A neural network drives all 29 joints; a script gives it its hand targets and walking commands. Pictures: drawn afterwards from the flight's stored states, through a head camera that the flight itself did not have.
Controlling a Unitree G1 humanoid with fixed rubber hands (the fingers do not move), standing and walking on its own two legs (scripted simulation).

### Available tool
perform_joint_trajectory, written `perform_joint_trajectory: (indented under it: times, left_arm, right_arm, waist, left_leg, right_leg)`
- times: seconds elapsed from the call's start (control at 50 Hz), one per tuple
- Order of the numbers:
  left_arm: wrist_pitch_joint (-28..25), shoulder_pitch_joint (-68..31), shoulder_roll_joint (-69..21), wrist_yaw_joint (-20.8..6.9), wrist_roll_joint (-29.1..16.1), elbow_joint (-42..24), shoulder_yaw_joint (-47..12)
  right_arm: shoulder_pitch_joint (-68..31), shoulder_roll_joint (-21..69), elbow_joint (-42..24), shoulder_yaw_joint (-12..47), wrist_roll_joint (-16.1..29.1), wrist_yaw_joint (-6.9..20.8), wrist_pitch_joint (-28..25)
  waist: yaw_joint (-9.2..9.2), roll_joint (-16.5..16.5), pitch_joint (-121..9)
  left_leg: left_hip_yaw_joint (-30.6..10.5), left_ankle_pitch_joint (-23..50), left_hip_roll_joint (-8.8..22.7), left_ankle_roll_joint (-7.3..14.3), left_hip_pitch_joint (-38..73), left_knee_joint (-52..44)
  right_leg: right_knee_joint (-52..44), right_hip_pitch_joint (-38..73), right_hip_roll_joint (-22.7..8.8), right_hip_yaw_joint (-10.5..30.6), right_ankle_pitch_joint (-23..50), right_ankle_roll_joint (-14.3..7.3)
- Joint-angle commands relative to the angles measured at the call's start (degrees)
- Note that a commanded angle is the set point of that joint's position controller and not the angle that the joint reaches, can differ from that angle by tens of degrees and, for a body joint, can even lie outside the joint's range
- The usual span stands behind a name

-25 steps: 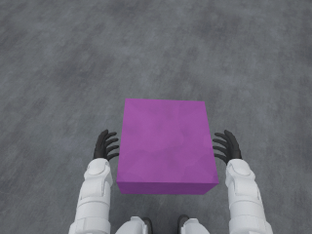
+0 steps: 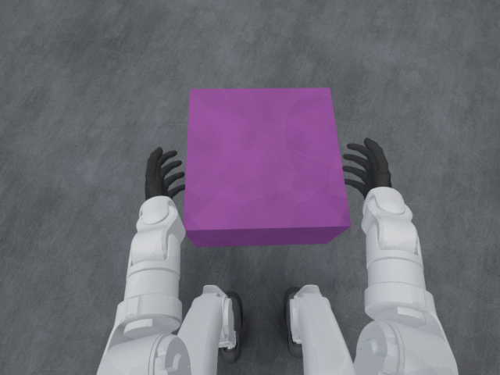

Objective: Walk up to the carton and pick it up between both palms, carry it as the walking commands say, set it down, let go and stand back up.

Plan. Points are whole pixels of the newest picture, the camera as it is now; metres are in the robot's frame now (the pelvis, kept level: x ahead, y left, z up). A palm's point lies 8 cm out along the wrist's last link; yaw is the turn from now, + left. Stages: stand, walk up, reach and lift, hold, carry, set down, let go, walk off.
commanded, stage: set down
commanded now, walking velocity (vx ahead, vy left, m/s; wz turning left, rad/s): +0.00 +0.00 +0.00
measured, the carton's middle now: (261, 169) +0.47 +0.00 -0.17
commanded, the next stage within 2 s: none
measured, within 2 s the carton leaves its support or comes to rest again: neither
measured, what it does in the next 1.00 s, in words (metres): lowers itself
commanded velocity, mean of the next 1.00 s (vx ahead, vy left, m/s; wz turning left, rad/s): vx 0.00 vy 0.00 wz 0.00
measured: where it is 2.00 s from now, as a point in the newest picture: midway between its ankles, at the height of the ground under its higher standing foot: (263, 336)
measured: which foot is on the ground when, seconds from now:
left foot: down 0.00-1.00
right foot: down 0.00-1.00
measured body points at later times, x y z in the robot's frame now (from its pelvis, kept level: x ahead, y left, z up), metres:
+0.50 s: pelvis +0.00 +0.01 -0.07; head +0.25 +0.00 +0.30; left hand +0.43 +0.17 -0.17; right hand +0.45 -0.18 -0.17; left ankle +0.08 +0.08 -0.62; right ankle +0.10 -0.12 -0.62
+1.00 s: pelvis -0.02 +0.00 -0.14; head +0.28 +0.00 +0.20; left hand +0.47 +0.18 -0.25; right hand +0.48 -0.18 -0.25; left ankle +0.08 +0.08 -0.62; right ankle +0.10 -0.12 -0.62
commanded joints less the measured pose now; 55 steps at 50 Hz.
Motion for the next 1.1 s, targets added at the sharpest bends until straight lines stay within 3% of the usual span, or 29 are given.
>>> perform_joint_trajectory:
  times: [0.0, 0.02, 0.08, 0.1, 0.14, 0.26, 0.28, 0.3, 0.36, 0.38, 0.4, 0.44, 0.46, 0.52, 0.54, 0.6, 0.64, 0.66, 0.7, 0.72, 0.78, 0.84, 0.88, 0.92, 0.94, 0.96, 1.0, 1.02, 1.08]
  left_arm:
    - [0.8, -49.4, -42.0, -27.9, -8.3, -0.8, -38.5]
    - [1.2, -49.5, -40.5, -28.1, -8.0, -0.4, -37.1]
    - [1.9, -50.8, -42.7, -27.3, -8.7, -0.3, -37.3]
    - [1.2, -53.0, -40.9, -27.4, -9.5, -2.8, -37.8]
    - [1.5, -52.1, -42.3, -26.9, -9.0, -1.2, -37.9]
    - [1.7, -51.5, -41.6, -25.8, -9.3, 0.2, -38.3]
    - [1.4, -53.7, -40.0, -25.6, -9.6, -1.1, -38.0]
    - [1.0, -55.2, -40.5, -25.4, -9.9, -1.7, -38.9]
    - [1.1, -53.7, -40.5, -24.6, -9.7, -0.4, -38.6]
    - [1.0, -53.8, -40.1, -24.4, -9.8, -0.8, -38.4]
    - [0.6, -55.1, -41.7, -24.2, -11.0, -1.3, -39.6]
    - [0.1, -55.6, -40.3, -23.6, -10.8, -3.4, -40.7]
    - [0.2, -55.0, -39.8, -23.5, -11.1, -2.9, -41.0]
    - [-0.4, -56.5, -38.1, -22.9, -11.2, -3.1, -40.9]
    - [-0.5, -57.1, -37.6, -22.7, -10.8, -2.8, -40.1]
    - [-0.6, -57.7, -36.6, -23.0, -11.1, -1.0, -40.3]
    - [-0.9, -58.7, -34.3, -22.6, -11.2, -2.4, -40.4]
    - [-0.7, -59.5, -35.5, -22.8, -12.0, -1.2, -40.5]
    - [-1.1, -62.7, -33.5, -23.0, -12.5, -2.2, -39.3]
    - [-0.7, -62.4, -34.0, -23.0, -11.7, 0.1, -39.2]
    - [-0.4, -62.3, -32.2, -23.0, -11.0, 3.2, -36.8]
    - [-1.1, -66.3, -32.8, -23.3, -12.8, 0.2, -37.3]
    - [-1.2, -68.1, -32.7, -22.9, -13.5, -0.2, -38.1]
    - [-0.9, -67.3, -30.5, -22.7, -11.8, 2.1, -36.4]
    - [-0.9, -70.4, -31.0, -22.8, -13.2, 1.6, -37.4]
    - [-1.0, -68.6, -31.5, -22.6, -12.6, 2.6, -36.7]
    - [-0.7, -69.6, -31.5, -22.5, -12.1, 3.8, -36.1]
    - [-0.9, -70.2, -31.5, -22.2, -12.5, 3.0, -36.7]
    - [-1.2, -69.6, -31.6, -21.9, -13.9, 3.3, -37.1]
  right_arm:
    - [-36.1, 49.0, 4.6, 35.0, 10.1, 16.1, 0.2]
    - [-37.2, 49.6, 5.1, 35.0, 10.3, 16.2, 0.6]
    - [-38.6, 47.8, 4.6, 35.2, 11.2, 16.8, 0.7]
    - [-39.2, 49.4, 4.8, 36.0, 11.7, 16.9, 0.7]
    - [-38.3, 48.2, 6.6, 34.6, 11.8, 17.2, 0.6]
    - [-37.3, 45.9, 8.6, 32.7, 11.5, 17.2, 0.1]
    - [-40.9, 45.7, 6.5, 34.0, 12.6, 17.2, -0.1]
    - [-39.7, 46.6, 7.9, 33.1, 12.2, 16.8, -0.3]
    - [-41.5, 42.9, 7.1, 32.1, 12.2, 17.0, -0.8]
    - [-42.2, 43.1, 6.3, 33.6, 13.2, 16.8, -1.0]
    - [-41.8, 43.7, 6.5, 33.3, 12.7, 16.5, -1.1]
    - [-43.7, 43.2, 4.2, 33.9, 13.8, 16.5, -1.9]
    - [-42.7, 43.7, 4.5, 33.9, 14.0, 16.2, -1.8]
    - [-42.3, 42.8, 7.0, 33.0, 14.4, 15.8, -2.0]
    - [-44.3, 43.4, 5.4, 33.5, 14.5, 15.3, -2.2]
    - [-45.5, 42.7, 5.8, 33.6, 14.8, 14.7, -2.2]
    - [-45.2, 43.6, 7.0, 34.1, 15.6, 14.2, -1.7]
    - [-47.5, 42.6, 4.3, 34.1, 15.3, 13.6, -2.1]
    - [-49.5, 42.8, 5.1, 33.8, 15.2, 13.1, -1.8]
    - [-49.5, 41.8, 5.8, 32.9, 15.3, 12.9, -1.9]
    - [-48.2, 41.5, 10.5, 30.4, 13.6, 12.8, -0.9]
    - [-54.1, 41.7, 5.0, 32.0, 15.5, 12.4, -1.6]
    - [-55.0, 40.1, 4.8, 31.2, 15.0, 12.1, -1.9]
    - [-52.7, 41.3, 9.4, 29.7, 14.2, 12.4, -1.0]
    - [-52.3, 39.9, 9.8, 28.8, 14.1, 12.3, -1.1]
    - [-55.3, 40.1, 6.6, 30.5, 15.0, 12.4, -1.5]
    - [-56.3, 38.4, 8.2, 29.2, 14.6, 12.5, -1.5]
    - [-54.1, 37.7, 10.0, 27.5, 13.2, 12.7, -1.7]
    - [-56.5, 37.8, 6.5, 30.2, 15.0, 12.3, -2.2]
  waist:
    - [-1.76, -2.3, -54.3]
    - [-0.14, -2.6, -54.1]
    - [-0.37, -1.3, -56.7]
    - [0.19, -4.2, -60.3]
    - [-0.27, -0.8, -58.4]
    - [-1.97, -0.7, -60.2]
    - [0.00, -0.7, -61.1]
    - [-2.25, -0.6, -62.2]
    - [-1.97, 0.2, -60.9]
    - [-0.25, 0.3, -61.9]
    - [-3.46, -0.8, -64.2]
    - [-1.61, 0.0, -65.5]
    - [-2.70, -1.5, -67.7]
    - [-2.68, -0.8, -66.6]
    - [-0.93, -1.3, -65.9]
    - [-2.04, -2.5, -67.6]
    - [-0.71, -2.8, -66.3]
    - [-1.94, -3.3, -67.6]
    - [-0.56, -4.5, -65.9]
    - [-0.46, -2.0, -63.5]
    - [-1.31, -2.8, -60.4]
    - [-0.18, -3.2, -65.4]
    - [-1.75, -2.5, -64.4]
    - [-0.74, -2.3, -62.6]
    - [-2.51, -0.8, -62.5]
    - [-0.55, -2.2, -61.8]
    - [-0.59, -0.3, -61.1]
    - [-2.83, -0.2, -59.4]
    - [-1.64, -0.9, -65.9]
  left_leg:
    - [-8.4, 3.4, -6.5, -3.0, 14.0, -0.7]
    - [-7.8, 2.7, -6.6, -3.0, 11.9, 0.2]
    - [-8.3, 5.6, -6.9, -3.5, 13.0, 1.8]
    - [-8.2, 5.8, -6.8, -3.2, 11.6, 3.1]
    - [-8.2, 6.6, -6.8, -3.8, 12.5, 3.7]
    - [-9.2, 10.2, -6.6, -4.3, 11.7, 7.8]
    - [-9.0, 9.0, -6.7, -4.2, 10.6, 8.3]
    - [-8.8, 9.3, -6.8, -4.3, 9.5, 9.1]
    - [-9.7, 11.7, -6.6, -4.7, 10.2, 10.5]
    - [-9.0, 12.4, -6.5, -4.7, 9.2, 11.2]
    - [-10.3, 13.3, -6.6, -4.8, 10.1, 11.6]
    - [-9.9, 16.2, -6.8, -4.9, 11.3, 13.3]
    - [-9.7, 16.8, -6.6, -4.6, 11.1, 14.4]
    - [-9.6, 16.8, -6.6, -4.7, 9.1, 15.4]
    - [-8.9, 17.3, -6.8, -4.5, 6.6, 16.0]
    - [-8.5, 14.7, -6.6, -4.3, 3.1, 17.3]
    - [-7.7, 15.0, -6.5, -4.0, 2.3, 18.1]
    - [-7.7, 13.2, -7.0, -4.0, 1.0, 18.6]
    - [-6.6, 10.7, -6.9, -3.7, -4.3, 19.8]
    - [-6.3, 10.5, -7.0, -3.9, -4.6, 19.8]
    - [-6.8, 7.5, -6.7, -3.7, -7.1, 20.1]
    - [-6.6, 9.9, -6.9, -3.5, -7.1, 22.2]
    - [-6.8, 10.0, -6.8, -3.9, -7.5, 23.2]
    - [-6.8, 9.3, -6.5, -3.4, -7.6, 23.5]
    - [-6.8, 6.9, -6.6, -3.9, -8.1, 23.6]
    - [-6.7, 8.5, -6.6, -3.8, -8.9, 24.2]
    - [-6.7, 8.0, -6.6, -4.1, -8.8, 24.8]
    - [-8.3, 9.0, -6.4, -4.4, -9.0, 25.0]
    - [-7.9, 12.6, -6.2, -4.2, -6.1, 27.2]
  right_leg:
    - [3.0, 15.6, 6.2, 0.0, 2.2, -2.4]
    - [3.9, 15.5, 5.9, 0.0, 1.6, -2.1]
    - [6.6, 11.4, 6.3, -0.7, 3.3, -2.4]
    - [7.4, 12.3, 6.4, -0.7, 3.6, -1.9]
    - [8.3, 7.2, 6.5, -1.2, 2.6, -2.3]
    - [12.4, -0.6, 6.9, -1.9, 3.7, -2.2]
    - [12.9, 0.2, 6.7, -1.4, 3.1, -2.1]
    - [13.2, -0.2, 6.8, -1.7, 4.0, -2.2]
    - [15.4, -5.5, 6.9, -2.3, 3.5, -2.3]
    - [15.8, -4.9, 6.7, -2.0, 4.1, -2.3]
    - [16.2, -5.2, 6.8, -2.5, 4.7, -2.2]
    - [17.6, -7.3, 7.0, -2.5, 6.6, -1.9]
    - [18.1, -5.9, 7.0, -2.9, 7.5, -1.7]
    - [18.8, -8.5, 6.9, -2.7, 6.6, -1.7]
    - [19.6, -8.7, 6.7, -2.4, 7.5, -1.7]
    - [20.8, -7.2, 6.7, -2.9, 7.5, -1.4]
    - [21.5, -8.0, 6.9, -2.6, 7.5, -1.1]
    - [21.5, -6.3, 6.6, -2.8, 6.8, -1.2]
    - [22.9, -5.4, 6.3, -2.4, 6.1, -1.1]
    - [23.0, -7.9, 6.5, -2.4, 5.9, -1.2]
    - [24.1, -10.8, 6.3, -3.0, 3.0, -1.2]
    - [25.8, -9.1, 6.2, -2.5, 5.0, -1.0]
    - [26.7, -11.0, 6.2, -2.9, 4.7, -1.4]
    - [27.8, -13.5, 6.3, -3.0, 3.6, -1.2]
    - [27.7, -14.4, 6.2, -3.3, 2.0, -1.7]
    - [28.3, -14.6, 6.1, -3.2, 3.1, -1.3]
    - [29.2, -16.7, 6.0, -3.2, 1.5, -1.7]
    - [30.1, -19.9, 6.0, -3.9, 2.2, -1.9]
    - [31.5, -16.8, 5.8, -3.6, 4.2, -1.8]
